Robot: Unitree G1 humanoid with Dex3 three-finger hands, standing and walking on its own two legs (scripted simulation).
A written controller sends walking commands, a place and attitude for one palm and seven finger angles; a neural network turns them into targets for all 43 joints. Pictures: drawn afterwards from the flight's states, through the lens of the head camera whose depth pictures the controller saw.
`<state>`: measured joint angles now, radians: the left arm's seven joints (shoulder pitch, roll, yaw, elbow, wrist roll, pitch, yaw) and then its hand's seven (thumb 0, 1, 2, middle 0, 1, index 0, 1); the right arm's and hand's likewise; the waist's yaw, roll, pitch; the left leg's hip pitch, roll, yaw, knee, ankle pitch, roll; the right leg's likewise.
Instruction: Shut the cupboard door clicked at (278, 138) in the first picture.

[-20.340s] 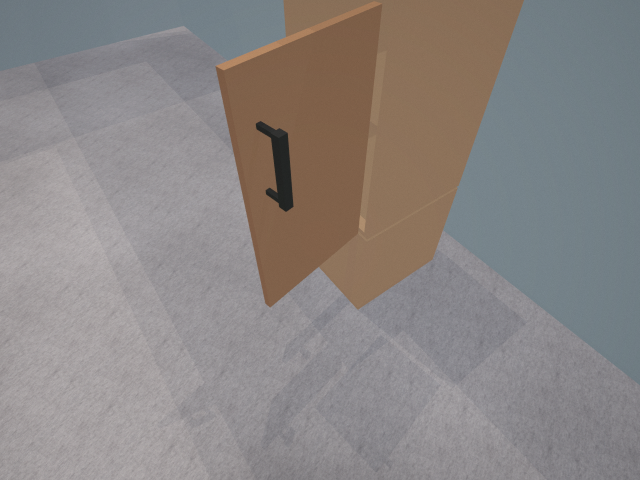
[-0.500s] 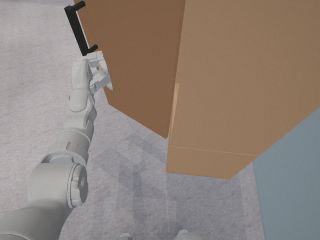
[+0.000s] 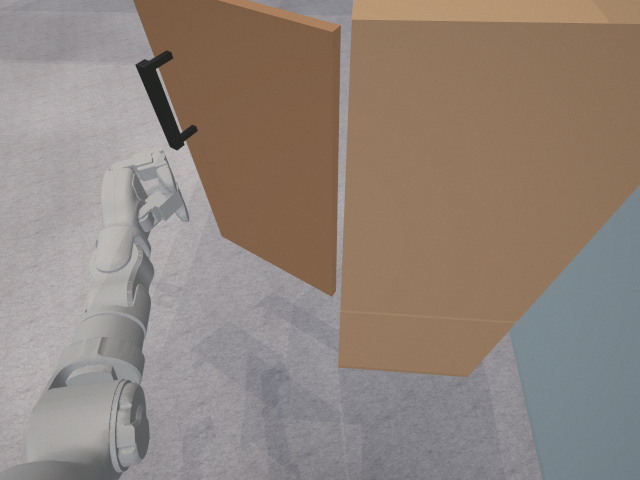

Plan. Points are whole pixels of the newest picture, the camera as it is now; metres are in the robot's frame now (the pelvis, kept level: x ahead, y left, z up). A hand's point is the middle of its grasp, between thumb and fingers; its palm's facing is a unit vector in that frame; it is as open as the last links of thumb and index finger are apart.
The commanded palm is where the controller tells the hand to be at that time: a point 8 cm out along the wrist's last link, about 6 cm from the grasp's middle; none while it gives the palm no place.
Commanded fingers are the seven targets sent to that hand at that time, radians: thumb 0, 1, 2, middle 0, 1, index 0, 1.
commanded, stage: draw the hand back to the body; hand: left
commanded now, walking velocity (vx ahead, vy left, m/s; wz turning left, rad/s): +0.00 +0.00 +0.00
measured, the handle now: (170, 102) +0.68 +0.21 +0.10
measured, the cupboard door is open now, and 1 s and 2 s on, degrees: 62 62 62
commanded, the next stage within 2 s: step back with the hand held close in 1.30 s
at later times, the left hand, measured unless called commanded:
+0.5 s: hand (63, 300) +0.29 +0.22 +0.15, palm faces +0.26 -0.94 -0.22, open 3.4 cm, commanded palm +0.24 +0.27 +0.17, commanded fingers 0.00 0.90 0.90 -0.75 -0.90 -0.75 -0.90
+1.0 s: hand out of the picture +0.17 +0.29 +0.19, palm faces +0.50 -0.75 -0.43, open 6.7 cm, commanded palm +0.13 +0.32 +0.20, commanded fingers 0.00 0.90 0.90 -0.20 -0.30 -0.20 -0.30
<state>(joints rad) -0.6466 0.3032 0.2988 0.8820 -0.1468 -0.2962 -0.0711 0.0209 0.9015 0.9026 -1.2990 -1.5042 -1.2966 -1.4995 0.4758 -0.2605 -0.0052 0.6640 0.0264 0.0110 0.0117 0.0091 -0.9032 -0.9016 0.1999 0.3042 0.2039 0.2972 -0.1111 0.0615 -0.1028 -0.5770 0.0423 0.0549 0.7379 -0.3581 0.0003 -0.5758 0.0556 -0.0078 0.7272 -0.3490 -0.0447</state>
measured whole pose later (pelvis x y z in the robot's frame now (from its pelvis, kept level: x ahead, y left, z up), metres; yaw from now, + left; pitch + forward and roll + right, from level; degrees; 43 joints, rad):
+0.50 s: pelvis +0.00 +0.01 +0.03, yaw +3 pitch -2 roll +0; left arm 0.00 0.27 0.11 0.06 -0.09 -0.07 0.05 0.02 0.90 0.90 -1.01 -1.18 -1.01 -1.18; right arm 0.14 -0.22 0.05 0.56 0.04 -0.02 -0.07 0.01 -0.90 -0.90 0.20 0.30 0.20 0.30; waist 0.04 0.05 -0.02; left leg -0.18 -0.01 0.02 0.48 -0.26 0.02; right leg -0.16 0.02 -0.03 0.46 -0.27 -0.02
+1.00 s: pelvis +0.01 +0.01 +0.03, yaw +3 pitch -4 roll +0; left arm 0.50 0.36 0.35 -0.36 -0.08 -0.08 0.11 0.02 0.89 0.90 -0.34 -0.45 -0.34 -0.45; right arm 0.23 -0.24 0.01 0.64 0.01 -0.06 -0.07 0.01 -0.90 -0.90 0.20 0.30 0.20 0.30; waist 0.06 0.09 -0.01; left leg -0.10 0.00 0.02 0.42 -0.24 0.02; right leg -0.07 0.02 -0.03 0.39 -0.25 -0.02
